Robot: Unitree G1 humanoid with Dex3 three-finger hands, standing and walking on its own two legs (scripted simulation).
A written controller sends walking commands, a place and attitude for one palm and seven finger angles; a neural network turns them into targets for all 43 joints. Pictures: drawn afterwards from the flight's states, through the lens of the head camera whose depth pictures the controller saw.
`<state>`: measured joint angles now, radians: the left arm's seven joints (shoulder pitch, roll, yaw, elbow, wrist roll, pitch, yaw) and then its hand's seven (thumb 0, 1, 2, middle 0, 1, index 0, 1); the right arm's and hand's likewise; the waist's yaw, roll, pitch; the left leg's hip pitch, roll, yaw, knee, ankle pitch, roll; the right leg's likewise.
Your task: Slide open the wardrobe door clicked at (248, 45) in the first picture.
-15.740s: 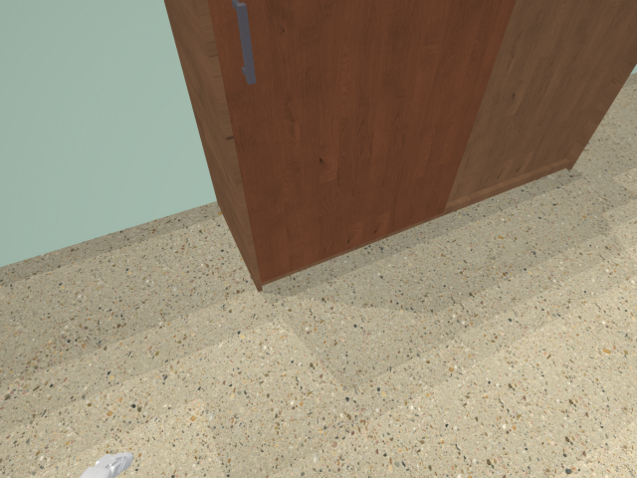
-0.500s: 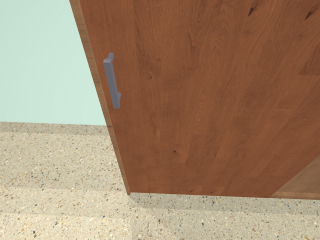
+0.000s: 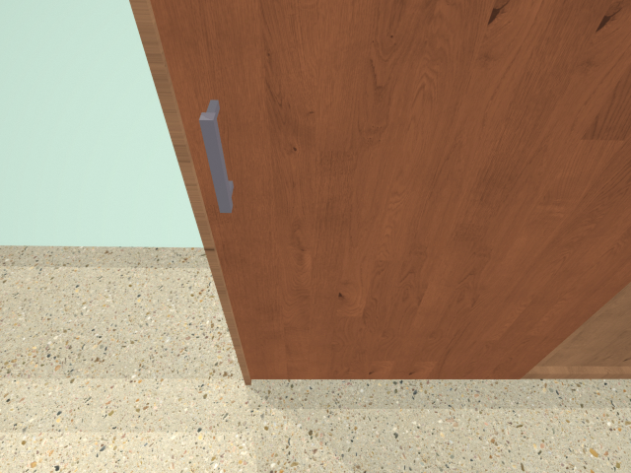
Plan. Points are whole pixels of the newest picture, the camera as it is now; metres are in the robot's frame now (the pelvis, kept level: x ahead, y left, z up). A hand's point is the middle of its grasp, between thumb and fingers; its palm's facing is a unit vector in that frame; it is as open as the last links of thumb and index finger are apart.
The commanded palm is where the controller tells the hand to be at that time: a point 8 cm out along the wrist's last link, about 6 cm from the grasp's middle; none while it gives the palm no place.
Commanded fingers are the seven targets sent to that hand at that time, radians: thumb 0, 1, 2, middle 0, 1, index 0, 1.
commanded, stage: come to a stop and stand still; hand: left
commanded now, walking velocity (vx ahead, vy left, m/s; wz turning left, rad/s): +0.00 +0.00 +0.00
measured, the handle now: (220, 159) +0.48 +0.16 +0.15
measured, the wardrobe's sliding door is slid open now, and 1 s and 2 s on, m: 0.00 0.00 0.00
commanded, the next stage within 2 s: look again from close up in 0.54 s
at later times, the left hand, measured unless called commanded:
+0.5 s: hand out of the picture -0.09 +0.21 -0.17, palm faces +0.05 -0.98 -0.19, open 7.4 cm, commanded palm none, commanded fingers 0.00 0.90 0.90 -0.20 -0.30 -0.20 -0.30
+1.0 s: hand out of the picture -0.06 +0.20 -0.18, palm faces +0.04 -1.00 -0.09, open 7.4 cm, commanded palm none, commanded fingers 0.00 0.90 0.90 -0.20 -0.30 -0.20 -0.30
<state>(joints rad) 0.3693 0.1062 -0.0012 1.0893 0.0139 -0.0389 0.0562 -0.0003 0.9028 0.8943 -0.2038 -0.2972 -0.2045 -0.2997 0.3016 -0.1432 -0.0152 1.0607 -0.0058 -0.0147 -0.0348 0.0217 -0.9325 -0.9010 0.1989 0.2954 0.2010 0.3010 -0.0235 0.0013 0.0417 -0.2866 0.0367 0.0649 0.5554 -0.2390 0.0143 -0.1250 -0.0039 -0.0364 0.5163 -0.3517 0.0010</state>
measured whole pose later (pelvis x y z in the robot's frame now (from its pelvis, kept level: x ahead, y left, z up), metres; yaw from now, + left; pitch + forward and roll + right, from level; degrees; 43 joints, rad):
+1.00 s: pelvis -0.04 +0.06 +0.01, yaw +0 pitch -1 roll -1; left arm 0.36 0.11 -0.01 1.10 0.01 -0.02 0.03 0.00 0.91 0.89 -0.20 -0.30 -0.20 -0.30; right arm 0.33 -0.11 0.01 1.12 0.00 -0.03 -0.04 0.02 -0.94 -0.90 0.20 0.30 0.20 0.30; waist 0.01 -0.04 0.00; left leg -0.24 -0.02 0.09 0.45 -0.20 0.07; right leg -0.14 -0.02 -0.07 0.42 -0.27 0.01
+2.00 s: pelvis -0.06 +0.07 +0.01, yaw -1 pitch -1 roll +0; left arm 0.39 0.11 -0.01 1.11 0.02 -0.02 0.04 0.00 0.91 0.89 -0.20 -0.30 -0.20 -0.30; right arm 0.32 -0.12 0.00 1.12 -0.01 -0.01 -0.02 0.01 -0.92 -0.90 0.20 0.30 0.20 0.30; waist 0.01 -0.02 0.01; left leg -0.25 -0.04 0.11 0.39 -0.14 0.08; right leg -0.18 -0.04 -0.06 0.42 -0.23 0.02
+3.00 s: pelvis +0.02 +0.04 +0.01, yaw -1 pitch +1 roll +0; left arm 0.33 0.09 0.01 1.06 0.02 0.00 0.05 0.00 0.90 0.89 -0.20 -0.30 -0.20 -0.30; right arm 0.23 -0.14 -0.02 1.06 0.00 -0.01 -0.07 0.02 -0.94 -0.90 0.20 0.30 0.20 0.30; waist 0.02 -0.04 0.07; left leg -0.25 0.01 0.13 0.53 -0.24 0.04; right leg -0.15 -0.01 -0.08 0.53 -0.32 0.00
